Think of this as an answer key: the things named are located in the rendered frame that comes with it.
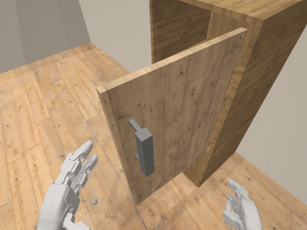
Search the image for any handle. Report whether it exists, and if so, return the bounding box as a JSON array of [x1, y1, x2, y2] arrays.
[[128, 118, 154, 177]]

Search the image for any cupboard door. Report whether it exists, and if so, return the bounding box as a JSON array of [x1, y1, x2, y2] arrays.
[[96, 27, 248, 206]]

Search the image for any right robot hand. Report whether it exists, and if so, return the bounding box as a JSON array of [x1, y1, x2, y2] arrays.
[[223, 178, 263, 230]]

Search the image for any left robot hand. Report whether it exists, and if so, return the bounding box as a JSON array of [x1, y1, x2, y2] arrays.
[[36, 140, 99, 230]]

